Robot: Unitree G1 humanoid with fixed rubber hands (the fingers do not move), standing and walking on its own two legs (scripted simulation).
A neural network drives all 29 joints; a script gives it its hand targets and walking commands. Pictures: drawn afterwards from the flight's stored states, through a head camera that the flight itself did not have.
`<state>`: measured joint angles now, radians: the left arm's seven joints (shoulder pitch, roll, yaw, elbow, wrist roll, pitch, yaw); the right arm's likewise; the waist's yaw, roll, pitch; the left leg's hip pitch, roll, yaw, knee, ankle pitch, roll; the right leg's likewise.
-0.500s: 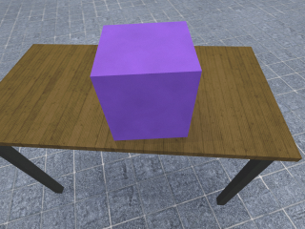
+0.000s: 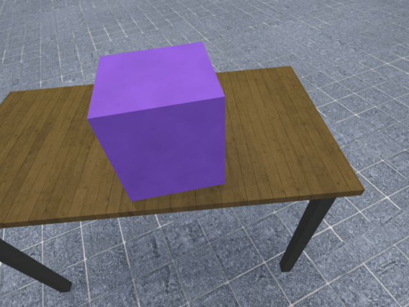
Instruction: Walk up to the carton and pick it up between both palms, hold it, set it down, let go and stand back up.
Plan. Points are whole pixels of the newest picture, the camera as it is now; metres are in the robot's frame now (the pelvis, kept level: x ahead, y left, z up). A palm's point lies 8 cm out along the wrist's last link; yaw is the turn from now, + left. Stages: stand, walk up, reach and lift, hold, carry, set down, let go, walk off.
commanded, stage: stand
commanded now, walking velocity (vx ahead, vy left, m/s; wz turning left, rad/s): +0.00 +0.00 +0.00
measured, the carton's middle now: (165, 123) +0.52 +0.09 +0.08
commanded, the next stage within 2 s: none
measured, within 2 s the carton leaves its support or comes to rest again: neither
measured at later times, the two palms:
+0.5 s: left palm out of the picture -0.02 +0.22 -0.13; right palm out of the picture -0.04 -0.22 -0.15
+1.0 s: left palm out of the picture +0.01 +0.23 -0.14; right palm out of the picture -0.05 -0.19 -0.15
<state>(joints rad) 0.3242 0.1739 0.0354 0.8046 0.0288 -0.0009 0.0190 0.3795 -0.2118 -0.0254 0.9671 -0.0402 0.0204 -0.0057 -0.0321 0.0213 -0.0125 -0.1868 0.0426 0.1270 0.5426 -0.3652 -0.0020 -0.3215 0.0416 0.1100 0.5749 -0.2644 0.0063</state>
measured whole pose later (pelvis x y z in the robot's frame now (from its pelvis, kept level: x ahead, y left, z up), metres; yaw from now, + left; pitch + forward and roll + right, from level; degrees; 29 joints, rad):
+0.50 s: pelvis -0.02 +0.00 +0.00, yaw -2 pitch +0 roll +0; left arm 0.38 0.11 0.01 0.98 0.03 0.00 0.03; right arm 0.35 -0.18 -0.03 1.03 -0.03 0.03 -0.02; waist -0.02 0.04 0.00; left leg -0.19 0.04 0.15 0.52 -0.34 0.01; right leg -0.32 0.05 0.14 0.54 -0.22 0.02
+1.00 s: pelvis -0.01 +0.01 +0.00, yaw -2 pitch -1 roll +0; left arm 0.31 0.12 0.02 1.03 0.02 0.01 0.04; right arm 0.34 -0.14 -0.03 1.08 -0.02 0.02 -0.04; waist -0.03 0.03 0.03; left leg -0.16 0.03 0.16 0.54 -0.36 0.02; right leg -0.31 0.04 0.15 0.57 -0.24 0.03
